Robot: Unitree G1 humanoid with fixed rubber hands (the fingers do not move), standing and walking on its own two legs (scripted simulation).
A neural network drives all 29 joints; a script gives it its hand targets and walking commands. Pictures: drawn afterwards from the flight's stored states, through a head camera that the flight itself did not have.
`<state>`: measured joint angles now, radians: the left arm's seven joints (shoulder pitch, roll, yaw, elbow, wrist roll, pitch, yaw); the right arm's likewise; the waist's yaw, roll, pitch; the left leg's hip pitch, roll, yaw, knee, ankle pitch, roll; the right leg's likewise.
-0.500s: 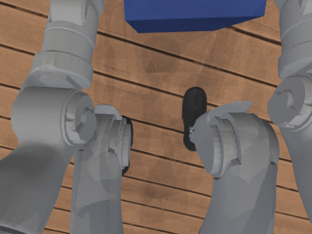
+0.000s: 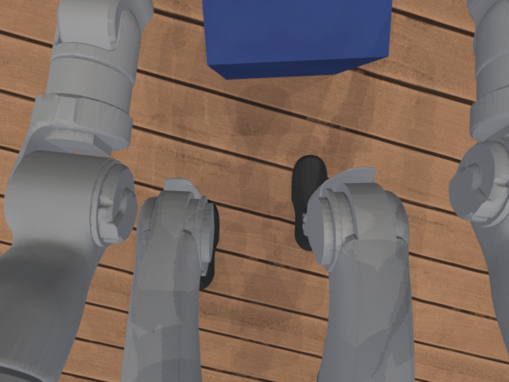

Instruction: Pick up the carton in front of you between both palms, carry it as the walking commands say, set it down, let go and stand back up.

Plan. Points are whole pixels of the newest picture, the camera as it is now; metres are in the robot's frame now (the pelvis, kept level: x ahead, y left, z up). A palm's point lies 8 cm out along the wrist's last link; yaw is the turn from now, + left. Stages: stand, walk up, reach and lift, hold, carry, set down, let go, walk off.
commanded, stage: set down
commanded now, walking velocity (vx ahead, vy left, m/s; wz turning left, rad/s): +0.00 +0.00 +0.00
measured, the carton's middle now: out of the picture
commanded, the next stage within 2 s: let go in 0.78 s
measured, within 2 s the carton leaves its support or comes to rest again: neither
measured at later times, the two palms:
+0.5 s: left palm out of the picture +0.59 +0.08 +0.02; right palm out of the picture +0.55 -0.31 +0.01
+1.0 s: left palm out of the picture +0.55 +0.10 +0.14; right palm out of the picture +0.51 -0.31 +0.14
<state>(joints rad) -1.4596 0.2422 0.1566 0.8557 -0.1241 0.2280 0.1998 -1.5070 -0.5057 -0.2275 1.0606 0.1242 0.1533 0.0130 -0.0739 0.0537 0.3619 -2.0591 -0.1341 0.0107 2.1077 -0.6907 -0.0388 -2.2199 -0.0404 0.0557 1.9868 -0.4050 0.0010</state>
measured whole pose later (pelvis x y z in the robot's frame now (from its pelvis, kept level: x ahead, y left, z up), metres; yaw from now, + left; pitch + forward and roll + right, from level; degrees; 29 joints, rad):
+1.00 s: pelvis +0.06 -0.02 +0.25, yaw -3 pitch +43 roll +4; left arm -0.96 0.15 0.28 0.73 0.08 0.20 0.06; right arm -1.01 -0.32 -0.32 0.82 -0.14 0.19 0.07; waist -0.03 0.03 -0.04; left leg -1.41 -0.06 -0.04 1.07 -0.42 -0.04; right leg -1.55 0.00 0.03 1.01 -0.21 -0.02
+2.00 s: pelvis +0.14 -0.01 +0.36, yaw -5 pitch -4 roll -1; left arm 0.20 0.19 0.05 0.45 0.02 0.10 -0.08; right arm 0.23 -0.23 -0.04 0.41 -0.01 0.13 0.07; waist 0.00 0.04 0.10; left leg -0.03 0.00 -0.08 0.43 -0.34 0.01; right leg -0.16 0.03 0.00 0.40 -0.18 0.00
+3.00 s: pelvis +0.15 -0.02 +0.36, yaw -4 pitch -1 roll +0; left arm 0.14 0.34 0.04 0.87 0.03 -0.01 0.01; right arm 0.23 -0.37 -0.02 0.76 -0.03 0.01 -0.03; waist 0.01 0.03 0.01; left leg -0.07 -0.02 -0.09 0.46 -0.37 0.00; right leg -0.23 0.01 -0.01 0.50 -0.25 -0.01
